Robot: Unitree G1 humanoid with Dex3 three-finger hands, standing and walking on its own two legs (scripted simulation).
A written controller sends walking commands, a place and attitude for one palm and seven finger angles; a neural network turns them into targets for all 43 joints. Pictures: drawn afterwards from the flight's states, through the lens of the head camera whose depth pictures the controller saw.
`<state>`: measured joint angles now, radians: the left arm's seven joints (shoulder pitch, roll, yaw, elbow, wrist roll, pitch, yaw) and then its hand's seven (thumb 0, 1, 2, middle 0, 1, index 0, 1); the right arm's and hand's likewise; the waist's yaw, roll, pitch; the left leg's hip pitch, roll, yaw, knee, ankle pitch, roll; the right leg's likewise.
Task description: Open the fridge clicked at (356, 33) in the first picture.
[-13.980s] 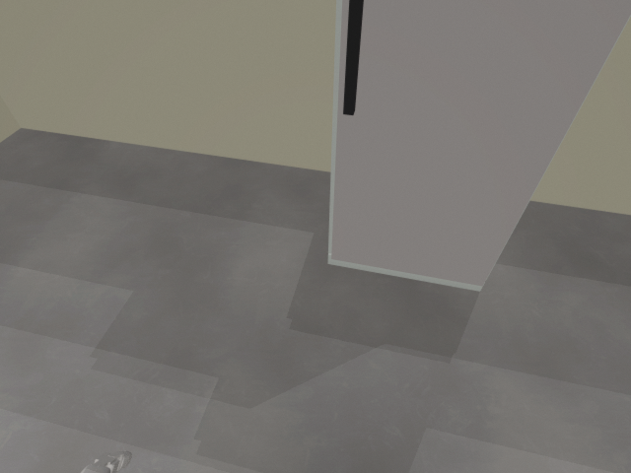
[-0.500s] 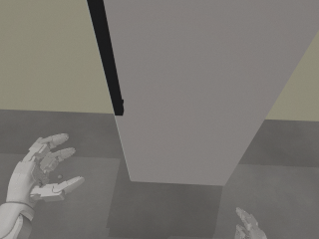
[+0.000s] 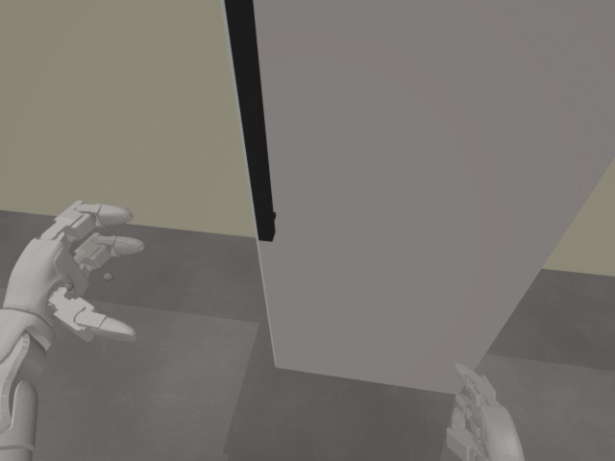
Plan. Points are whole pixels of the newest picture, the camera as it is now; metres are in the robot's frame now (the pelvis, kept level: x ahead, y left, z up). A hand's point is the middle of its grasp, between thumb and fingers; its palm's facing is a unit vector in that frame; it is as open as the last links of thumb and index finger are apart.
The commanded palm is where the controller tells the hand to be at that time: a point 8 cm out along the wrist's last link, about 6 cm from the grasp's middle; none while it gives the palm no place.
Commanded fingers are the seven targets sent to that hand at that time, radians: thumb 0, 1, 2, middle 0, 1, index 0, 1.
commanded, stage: raise the hand to about handle height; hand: left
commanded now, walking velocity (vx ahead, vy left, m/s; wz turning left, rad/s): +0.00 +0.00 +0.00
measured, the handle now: (259, 134) +0.53 +0.15 +0.19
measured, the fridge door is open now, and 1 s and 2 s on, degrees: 0 0 0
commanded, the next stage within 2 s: move the hooked fingers beside the handle in 0.74 s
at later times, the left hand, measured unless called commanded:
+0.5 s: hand (119, 248) +0.27 +0.25 +0.18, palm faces +0.01 -1.00 -0.07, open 13.9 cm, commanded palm +0.24 +0.29 +0.19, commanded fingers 0.00 -0.50 0.30 -0.30 -1.20 -0.30 -1.20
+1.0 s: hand (110, 236) +0.29 +0.27 +0.19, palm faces +0.05 -1.00 -0.05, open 14.0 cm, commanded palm +0.26 +0.30 +0.19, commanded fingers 0.00 -0.50 0.30 -0.30 -1.20 -0.30 -1.20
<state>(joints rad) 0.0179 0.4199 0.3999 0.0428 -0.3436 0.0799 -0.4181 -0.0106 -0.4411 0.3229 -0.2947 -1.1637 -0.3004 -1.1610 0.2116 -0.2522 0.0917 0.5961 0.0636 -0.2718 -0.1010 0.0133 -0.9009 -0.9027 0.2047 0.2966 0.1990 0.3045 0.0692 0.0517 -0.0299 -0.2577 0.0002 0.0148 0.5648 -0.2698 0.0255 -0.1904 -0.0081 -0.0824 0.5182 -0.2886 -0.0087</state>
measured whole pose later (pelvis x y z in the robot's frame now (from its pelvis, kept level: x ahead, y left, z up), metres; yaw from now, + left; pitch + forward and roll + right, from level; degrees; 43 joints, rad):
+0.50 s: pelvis +0.00 -0.02 +0.00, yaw -1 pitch -3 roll +0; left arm -0.11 0.47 0.47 0.14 -0.36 0.17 -0.49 -0.02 -0.50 0.30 -0.30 -1.20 -0.31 -1.20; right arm 0.23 -0.29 0.07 0.61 0.08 -0.22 -0.09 0.02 -0.90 -0.90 0.20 0.30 0.20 0.30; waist 0.05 0.06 -0.02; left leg -0.22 0.02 0.02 0.51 -0.24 0.00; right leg -0.18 0.02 -0.07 0.49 -0.27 -0.03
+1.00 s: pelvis +0.00 -0.01 +0.00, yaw +0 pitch -3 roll -1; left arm -0.18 0.47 0.45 0.18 -0.33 0.17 -0.45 -0.02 -0.50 0.30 -0.30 -1.20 -0.31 -1.20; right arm 0.22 -0.26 0.09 0.61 0.08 -0.22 -0.11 0.01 -0.90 -0.90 0.20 0.30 0.20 0.30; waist 0.07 0.05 -0.01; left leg -0.22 0.01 0.01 0.51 -0.24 0.01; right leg -0.16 0.00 -0.08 0.47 -0.27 -0.02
